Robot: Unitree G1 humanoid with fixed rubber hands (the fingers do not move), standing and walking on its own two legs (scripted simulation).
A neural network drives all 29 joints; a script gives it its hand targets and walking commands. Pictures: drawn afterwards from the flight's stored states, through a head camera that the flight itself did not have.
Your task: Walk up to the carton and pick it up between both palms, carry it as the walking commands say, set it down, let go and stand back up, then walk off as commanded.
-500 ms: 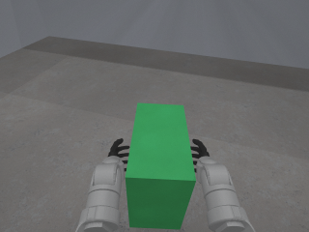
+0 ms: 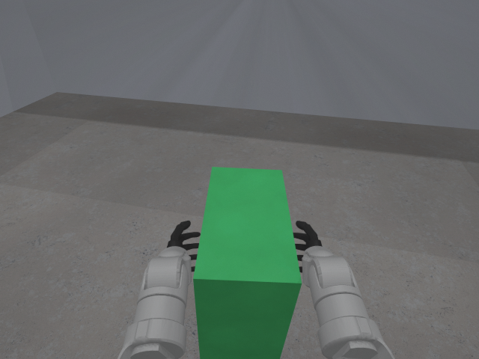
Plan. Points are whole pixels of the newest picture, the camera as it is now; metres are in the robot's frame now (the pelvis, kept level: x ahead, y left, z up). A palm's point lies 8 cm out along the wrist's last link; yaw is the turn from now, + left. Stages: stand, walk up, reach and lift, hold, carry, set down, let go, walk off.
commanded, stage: hold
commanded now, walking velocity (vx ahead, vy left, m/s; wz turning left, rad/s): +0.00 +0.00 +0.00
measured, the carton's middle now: (243, 259) +0.35 +0.00 -0.01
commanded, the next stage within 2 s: set down in 0.20 s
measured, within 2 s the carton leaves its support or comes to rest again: neither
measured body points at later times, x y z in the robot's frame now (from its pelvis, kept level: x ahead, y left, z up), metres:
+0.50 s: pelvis +0.01 +0.00 -0.01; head -0.04 +0.01 +0.44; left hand +0.33 +0.15 +0.02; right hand +0.34 -0.10 +0.03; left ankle +0.07 +0.10 -0.74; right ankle +0.05 -0.08 -0.74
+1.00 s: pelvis +0.00 +0.00 -0.03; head +0.09 +0.01 +0.41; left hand +0.34 +0.15 -0.08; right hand +0.35 -0.10 -0.08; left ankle +0.07 +0.10 -0.74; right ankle +0.05 -0.08 -0.74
